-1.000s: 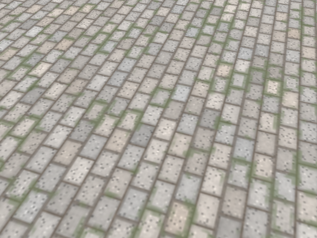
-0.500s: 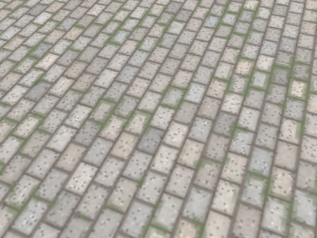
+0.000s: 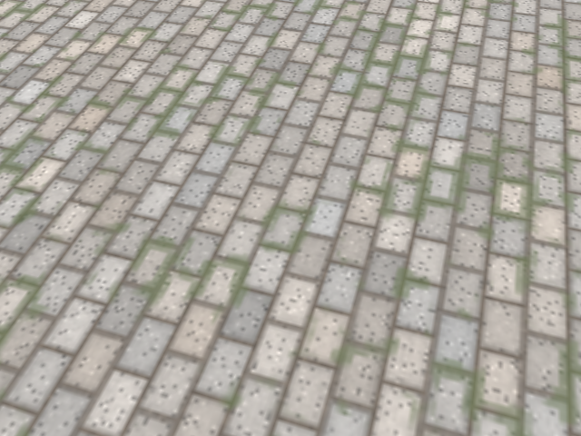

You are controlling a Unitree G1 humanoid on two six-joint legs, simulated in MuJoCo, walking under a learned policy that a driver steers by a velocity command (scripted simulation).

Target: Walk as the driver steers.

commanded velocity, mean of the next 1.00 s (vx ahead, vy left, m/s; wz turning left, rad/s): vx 0.37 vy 0.00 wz -0.20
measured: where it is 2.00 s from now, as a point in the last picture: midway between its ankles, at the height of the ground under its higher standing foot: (392, 275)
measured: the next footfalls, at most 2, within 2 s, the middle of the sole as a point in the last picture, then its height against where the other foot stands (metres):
right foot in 0.80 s outside the picture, level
left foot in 1.28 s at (299, 321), level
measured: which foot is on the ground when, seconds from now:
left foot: down 0.00-0.82, up 0.84-1.00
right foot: down 0.00-0.32, up 0.34-0.78, down 0.80-1.00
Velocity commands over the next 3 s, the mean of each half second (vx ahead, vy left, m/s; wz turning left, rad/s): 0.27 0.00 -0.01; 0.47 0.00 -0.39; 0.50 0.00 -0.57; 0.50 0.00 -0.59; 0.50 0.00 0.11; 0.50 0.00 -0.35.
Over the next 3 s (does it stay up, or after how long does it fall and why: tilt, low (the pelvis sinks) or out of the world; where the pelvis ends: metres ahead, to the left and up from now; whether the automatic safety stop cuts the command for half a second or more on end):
stays up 1.32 -0.69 -0.01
